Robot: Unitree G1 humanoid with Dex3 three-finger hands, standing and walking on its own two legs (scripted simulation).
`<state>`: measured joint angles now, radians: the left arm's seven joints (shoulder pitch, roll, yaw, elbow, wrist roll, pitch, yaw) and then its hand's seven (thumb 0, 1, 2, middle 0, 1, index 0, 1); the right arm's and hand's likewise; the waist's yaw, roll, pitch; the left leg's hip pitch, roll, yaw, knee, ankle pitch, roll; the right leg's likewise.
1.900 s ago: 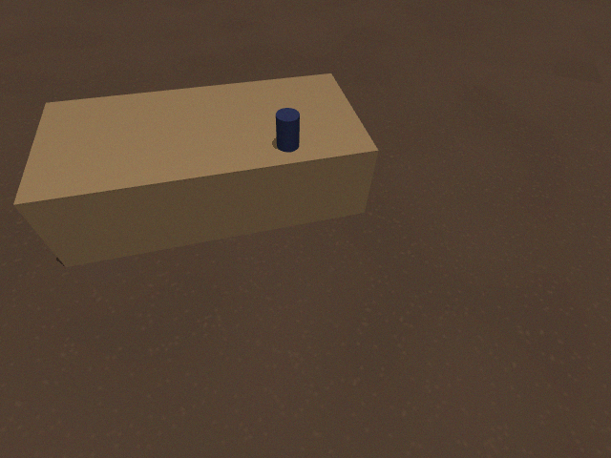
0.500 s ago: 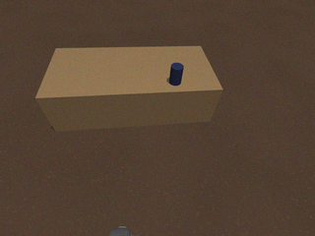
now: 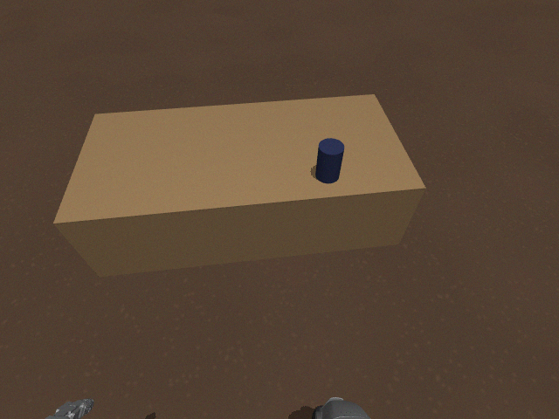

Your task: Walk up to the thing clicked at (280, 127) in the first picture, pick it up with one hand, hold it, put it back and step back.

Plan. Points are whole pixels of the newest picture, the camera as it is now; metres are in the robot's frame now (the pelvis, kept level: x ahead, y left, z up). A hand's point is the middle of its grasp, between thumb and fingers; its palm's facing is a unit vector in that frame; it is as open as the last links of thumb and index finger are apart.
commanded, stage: walk up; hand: right
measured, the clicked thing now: (329, 161) +0.95 -0.20 -0.33
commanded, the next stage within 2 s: none
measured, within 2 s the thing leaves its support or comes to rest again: neither
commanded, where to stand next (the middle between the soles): +0.52 +0.00 m, yaw +2 degrees
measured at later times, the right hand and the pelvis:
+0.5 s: hand (418, 296) +0.33 -0.27 -0.12, palm faces -0.17 +0.89 -0.42, open 7.4 cm; pelvis +0.20 +0.00 -0.01, yaw +4 degrees
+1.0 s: hand (424, 261) +0.43 -0.32 -0.16, palm faces -0.08 +0.93 -0.35, open 7.4 cm; pelvis +0.37 -0.05 -0.01, yaw +2 degrees
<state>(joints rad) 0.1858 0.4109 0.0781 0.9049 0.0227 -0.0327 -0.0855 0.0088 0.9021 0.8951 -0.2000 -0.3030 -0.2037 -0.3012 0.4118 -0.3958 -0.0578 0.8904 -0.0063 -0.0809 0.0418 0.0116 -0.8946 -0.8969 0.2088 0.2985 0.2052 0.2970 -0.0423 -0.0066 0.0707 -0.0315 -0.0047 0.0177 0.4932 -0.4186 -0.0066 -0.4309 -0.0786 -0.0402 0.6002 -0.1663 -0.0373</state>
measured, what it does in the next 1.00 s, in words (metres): walks ahead: right foot, then left foot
